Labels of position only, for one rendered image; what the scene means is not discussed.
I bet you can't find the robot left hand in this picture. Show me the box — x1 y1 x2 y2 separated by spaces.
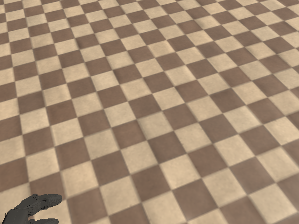
2 193 63 224

